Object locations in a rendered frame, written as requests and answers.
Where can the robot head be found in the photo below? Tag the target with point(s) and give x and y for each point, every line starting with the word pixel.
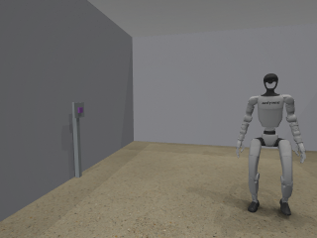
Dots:
pixel 270 78

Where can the robot left forearm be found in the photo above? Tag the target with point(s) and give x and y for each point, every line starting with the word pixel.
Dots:
pixel 296 132

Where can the panel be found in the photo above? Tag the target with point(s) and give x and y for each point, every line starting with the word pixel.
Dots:
pixel 76 137

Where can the robot left hand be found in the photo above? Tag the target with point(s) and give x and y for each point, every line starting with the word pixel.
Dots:
pixel 300 147

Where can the robot left thigh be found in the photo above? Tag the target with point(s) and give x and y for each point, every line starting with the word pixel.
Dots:
pixel 286 159

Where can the left robot upper arm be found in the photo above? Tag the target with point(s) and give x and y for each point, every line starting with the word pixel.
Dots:
pixel 290 108

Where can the robot right hand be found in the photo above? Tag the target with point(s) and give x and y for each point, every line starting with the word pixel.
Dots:
pixel 238 146

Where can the right robot upper arm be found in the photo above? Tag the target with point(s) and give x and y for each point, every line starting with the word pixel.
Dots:
pixel 250 108

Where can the robot right forearm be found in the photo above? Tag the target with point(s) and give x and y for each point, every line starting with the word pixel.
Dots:
pixel 243 130

